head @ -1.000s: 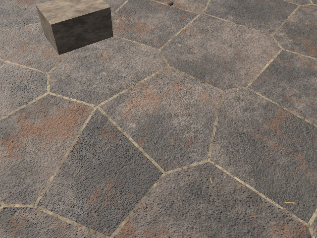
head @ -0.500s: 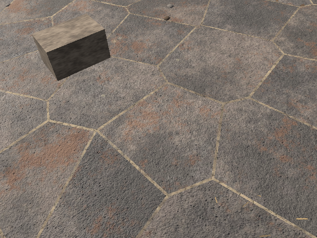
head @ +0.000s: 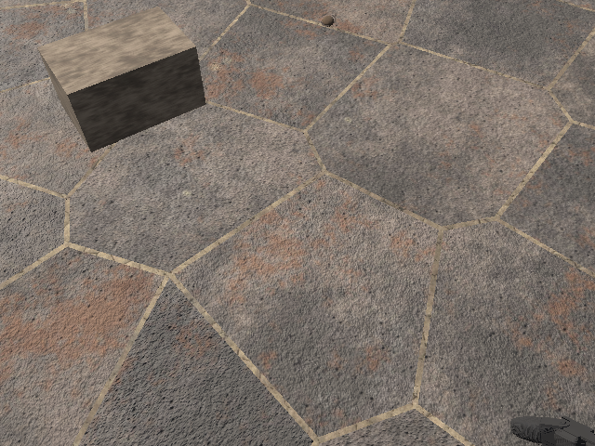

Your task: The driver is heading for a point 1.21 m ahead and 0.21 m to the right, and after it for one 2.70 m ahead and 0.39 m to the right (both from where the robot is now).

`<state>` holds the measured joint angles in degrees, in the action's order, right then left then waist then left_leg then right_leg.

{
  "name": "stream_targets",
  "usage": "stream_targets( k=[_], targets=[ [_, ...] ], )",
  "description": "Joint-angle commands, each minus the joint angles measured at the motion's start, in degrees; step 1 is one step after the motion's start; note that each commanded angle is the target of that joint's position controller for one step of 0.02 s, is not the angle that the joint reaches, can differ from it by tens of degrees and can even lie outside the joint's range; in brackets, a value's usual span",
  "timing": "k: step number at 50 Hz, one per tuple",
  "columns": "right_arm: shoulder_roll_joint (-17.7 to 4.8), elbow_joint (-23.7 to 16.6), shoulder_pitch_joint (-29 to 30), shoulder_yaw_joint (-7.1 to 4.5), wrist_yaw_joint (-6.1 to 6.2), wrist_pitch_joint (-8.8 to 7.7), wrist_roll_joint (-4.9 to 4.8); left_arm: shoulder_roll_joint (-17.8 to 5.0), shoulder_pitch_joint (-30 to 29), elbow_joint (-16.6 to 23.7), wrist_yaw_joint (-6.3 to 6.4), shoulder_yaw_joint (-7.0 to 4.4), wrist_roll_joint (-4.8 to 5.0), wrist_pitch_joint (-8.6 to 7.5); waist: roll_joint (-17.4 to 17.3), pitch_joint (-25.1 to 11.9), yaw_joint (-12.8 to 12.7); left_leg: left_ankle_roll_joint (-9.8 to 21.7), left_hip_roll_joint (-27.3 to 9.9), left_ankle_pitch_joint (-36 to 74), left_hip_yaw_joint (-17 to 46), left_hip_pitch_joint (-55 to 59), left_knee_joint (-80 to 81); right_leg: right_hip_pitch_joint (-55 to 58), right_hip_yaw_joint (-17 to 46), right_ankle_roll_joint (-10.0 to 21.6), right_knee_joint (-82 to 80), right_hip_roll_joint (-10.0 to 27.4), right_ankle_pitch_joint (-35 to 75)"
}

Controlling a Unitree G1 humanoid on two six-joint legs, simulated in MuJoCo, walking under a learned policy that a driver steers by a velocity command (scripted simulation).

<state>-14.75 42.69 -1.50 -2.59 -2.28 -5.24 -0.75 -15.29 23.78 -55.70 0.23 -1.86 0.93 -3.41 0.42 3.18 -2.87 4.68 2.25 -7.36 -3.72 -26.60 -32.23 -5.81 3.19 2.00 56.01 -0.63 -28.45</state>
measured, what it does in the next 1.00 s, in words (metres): walks ahead: right foot, then left foot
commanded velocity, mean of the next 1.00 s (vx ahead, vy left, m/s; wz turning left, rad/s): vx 0.50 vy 0.00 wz -0.01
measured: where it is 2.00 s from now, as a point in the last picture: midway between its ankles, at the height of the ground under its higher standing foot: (365, 222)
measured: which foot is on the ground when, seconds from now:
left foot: down 0.00-0.48, up 0.50-0.98, down 1.00-1.00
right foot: up 0.00-0.44, down 0.46-1.00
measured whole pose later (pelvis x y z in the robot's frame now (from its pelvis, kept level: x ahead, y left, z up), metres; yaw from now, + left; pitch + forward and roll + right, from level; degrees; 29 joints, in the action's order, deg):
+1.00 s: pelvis +0.57 -0.03 +0.00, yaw -1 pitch +2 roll -2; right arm -14.6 45.6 -0.4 -2.0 -2.3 -5.5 -0.5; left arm -16.1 23.2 -55.5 0.4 -3.4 0.9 -2.8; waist -1.0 1.0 -4.1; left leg 3.8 -1.8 -2.0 -0.8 -27.5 -27.6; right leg 3.8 -1.3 0.3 19.9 -0.7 -24.7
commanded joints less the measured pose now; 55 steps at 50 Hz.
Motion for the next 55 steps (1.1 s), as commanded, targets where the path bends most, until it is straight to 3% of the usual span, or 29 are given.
stream_targets(
  k=[1,2,3,6,10,14,17,19,21,22,23,24,25,26,27,28,29,31,34,39,44,47,48,49,50,51,52,53,55],
  targets=[
    [-7.8,1.6,-12.1,-2.39,0.73,-0.13,0.19,-8.8,-5.5,7.2,-0.28,-1.60,1.90,-3.60,-2.8,-8.4,7.1,10.9,-19.4,-9.8,30.7,32.8,18.6,-33.8,2.8,1.3,18.6,5.0,6.1],
    [-6.4,1.4,-9.5,-2.02,0.51,-0.45,0.76,-8.2,-6.7,7.3,0.04,-1.95,0.98,-3.47,-1.3,-4.9,5.1,10.0,-17.2,-3.3,25.2,25.5,20.1,-31.5,2.0,0.9,15.2,6.8,9.4],
    [-5.3,1.5,-8.3,-1.64,0.41,-0.80,1.47,-7.4,-5.1,6.9,0.11,-2.08,0.47,-2.83,-2.8,-4.6,2.9,9.4,-15.4,0.1,21.5,21.1,21.7,-27.7,2.5,0.7,13.4,8.4,11.5],
    [-6.0,3.1,-8.7,-1.75,0.24,-1.54,0.66,-4.4,-4.2,7.1,0.35,-1.63,-0.09,-0.95,-3.8,-2.7,0.9,10.4,-14.4,3.2,16.1,14.4,25.7,-25.9,1.4,-1.0,7.8,10.0,12.8],
    [-8.6,5.0,-11.9,-2.27,1.46,-1.26,0.60,-4.5,-13.2,10.5,0.30,-1.41,-0.92,-0.84,-2.8,0.2,3.0,9.6,-12.7,5.5,11.0,14.2,27.6,-30.9,0.1,-3.1,-6.3,10.3,25.6],
    [-10.4,7.0,-16.8,-2.42,2.02,-0.66,-0.13,-3.2,-21.7,12.7,-0.67,-0.61,-0.45,-1.71,-2.4,0.7,6.4,7.4,-11.5,6.2,7.2,16.4,26.8,-26.9,-2.7,-3.2,-20.1,7.0,35.7],
    [-10.6,8.9,-19.8,-2.48,2.14,0.30,-0.53,-4.0,-25.9,14.6,-1.60,-0.58,0.05,-1.99,-2.8,1.3,7.4,6.9,-14.4,6.7,8.1,23.6,23.9,-29.0,-2.0,-2.0,-24.7,6.3,33.7],
    [-11.1,9.5,-20.2,-2.72,2.36,1.10,-0.58,-5.2,-26.5,15.5,-2.24,-0.87,0.03,-2.22,-3.4,0.8,6.5,5.9,-16.5,9.7,9.1,28.2,21.0,-28.9,-1.7,-0.5,-26.6,5.6,29.0],
    [-12.0,9.4,-18.8,-2.96,2.58,1.83,-0.51,-7.0,-21.9,14.7,-2.48,-1.68,0.05,-2.43,-4.8,-1.9,3.3,4.5,-16.6,20.7,8.6,30.3,15.1,-22.1,-3.4,1.3,-28.0,3.7,24.6],
    [-11.3,9.2,-18.0,-2.66,2.64,2.22,-0.34,-9.0,-14.3,12.4,-2.24,-2.91,-0.08,-2.44,-4.2,-6.5,-0.6,3.2,-14.0,28.4,6.4,29.0,6.1,-11.9,-5.1,2.9,-29.2,1.9,24.6],
    [-9.0,8.1,-18.4,-1.60,2.77,2.28,0.50,-12.6,-4.0,9.8,-1.72,-4.28,-0.57,-2.32,-1.3,-14.7,-4.4,1.3,-10.9,22.5,3.9,20.8,-8.6,4.6,-0.2,5.8,-26.7,6.8,26.2],
    [-2.3,6.9,-25.2,0.51,2.20,1.08,0.86,-18.9,1.7,8.6,-1.48,-5.80,-1.30,-1.85,12.7,-22.8,-2.3,-3.3,-1.1,-2.1,1.1,-3.3,-31.3,27.0,25.9,15.2,-29.7,21.1,17.8],
    [-4.7,8.0,-24.2,0.14,1.92,-0.27,0.04,-13.9,2.8,8.3,-1.79,-4.50,-0.65,-1.68,13.7,-25.9,-3.7,-3.2,0.7,-25.6,9.2,-11.9,-39.7,29.6,39.5,17.1,-38.1,23.5,10.6],
    [-9.8,6.7,-18.9,-1.24,1.60,-1.09,-1.67,-10.8,-1.8,9.0,-1.75,-3.38,-0.51,-1.80,9.5,-16.5,-3.3,-2.0,-2.9,-22.9,10.2,-17.0,-43.0,22.6,31.4,13.9,-39.1,21.5,8.4],
    [-9.7,5.8,-15.2,-1.19,1.73,-1.40,-1.91,-9.2,-6.4,10.1,-1.64,-2.88,-0.71,-1.82,5.9,-10.9,-1.8,-1.6,-6.1,-17.4,8.5,-16.7,-41.0,14.4,23.6,12.0,-40.1,19.2,12.1],
    [-9.1,5.6,-13.4,-1.31,2.03,-1.25,-1.07,-7.6,-9.7,10.5,-1.76,-2.40,-1.02,-1.90,3.4,-6.8,-0.2,-1.8,-8.2,-13.3,7.6,-14.7,-37.2,6.8,18.1,11.2,-42.0,16.9,17.2],
    [-8.6,5.9,-13.8,-1.61,2.22,-0.63,-0.48,-6.1,-11.6,10.7,-1.87,-1.96,-1.49,-2.20,4.3,-5.2,1.7,-2.1,-9.9,-10.2,7.9,-11.1,-34.0,1.8,14.2,10.2,-43.8,14.9,21.1],
    [-6.0,6.7,-15.7,-1.28,2.30,0.72,-0.11,-6.2,-11.9,10.2,-2.05,-2.05,-1.43,-2.72,4.7,-4.9,3.4,-3.0,-10.4,-7.6,7.4,-7.2,-31.4,-2.6,10.4,10.8,-46.7,13.5,25.6],
    [-5.5,5.1,-11.7,-1.22,2.56,1.47,0.47,-8.0,-9.8,8.6,-1.49,-2.61,-1.18,-3.07,3.0,-2.7,3.3,-4.7,-10.9,-1.4,7.1,-11.0,-24.1,-2.9,6.4,11.7,-49.0,13.3,30.7],
    [-3.9,2.5,-2.0,-0.58,1.78,0.69,0.40,-9.1,-5.9,6.3,-0.32,-2.77,-0.58,-2.34,2.9,-0.3,0.4,-5.3,-8.8,12.6,4.9,-9.9,-6.2,-1.6,0.5,9.4,-50.4,10.8,29.8],
    [-4.2,-0.3,5.3,-0.24,0.39,0.00,-0.23,-9.7,-1.1,3.2,0.06,-3.17,0.03,-1.08,2.7,1.8,-1.5,-3.7,-7.2,11.3,4.8,-11.3,1.6,6.9,0.8,9.1,-47.6,14.3,30.6],
    [-6.1,-0.7,4.2,-0.84,-0.23,-0.57,-0.15,-10.4,-1.2,2.6,0.42,-3.60,0.33,-0.16,3.5,0.6,0.6,-1.8,-5.9,5.2,4.7,-7.1,4.1,10.7,2.6,7.8,-42.7,16.1,38.2],
    [-7.3,0.1,0.6,-1.48,-0.12,-0.79,-0.08,-11.0,-2.3,2.8,0.48,-3.74,0.35,0.12,4.3,-1.5,3.0,-1.0,-4.3,3.4,3.5,-1.2,4.9,10.4,2.6,7.2,-38.7,15.4,46.0],
    [-9.5,2.5,-7.4,-2.79,0.28,-0.91,0.01,-10.3,-3.4,3.1,0.49,-3.43,0.19,0.43,3.7,-6.3,7.1,0.3,-2.9,4.3,2.1,10.3,6.2,7.9,1.0,5.9,-29.9,12.5,51.7],
    [-13.1,5.0,-18.0,-4.08,0.93,-0.91,0.80,-8.1,-3.5,4.4,0.51,-2.43,-0.61,0.40,0.7,-14.8,11.1,3.2,-9.3,5.6,8.2,28.3,2.9,-2.2,-1.0,4.0,-15.2,9.2,42.9],
    [-18.7,6.3,-23.7,-5.49,1.34,-0.37,1.38,-0.8,3.7,5.3,0.06,-0.36,-0.81,-0.69,-13.2,-23.5,8.7,11.6,-24.3,-2.6,32.9,50.8,5.9,-25.9,-4.1,-0.5,7.1,-0.9,13.6],
    [-13.5,6.1,-23.9,-4.02,1.25,-0.18,0.86,-4.2,2.5,4.3,-0.10,-1.05,0.35,-1.78,-13.5,-25.9,10.2,12.7,-26.4,-10.3,43.9,50.2,13.4,-32.5,4.1,-0.4,15.7,-1.3,-5.5],
    [-10.4,5.7,-19.3,-3.03,1.44,-0.27,0.58,-8.8,-2.5,5.7,-0.17,-2.51,2.05,-2.22,-9.9,-16.0,9.6,9.3,-24.5,-12.9,35.0,42.4,14.9,-37.0,4.7,0.3,18.7,1.9,-2.1],
    [-6.4,5.0,-11.4,-1.90,1.39,-0.65,0.72,-8.1,-6.9,6.6,0.49,-2.90,1.48,-1.78,-5.9,-6.4,6.3,6.0,-20.2,-7.7,21.8,26.7,19.1,-34.4,2.5,0.3,13.9,6.9,7.3]
  ],
)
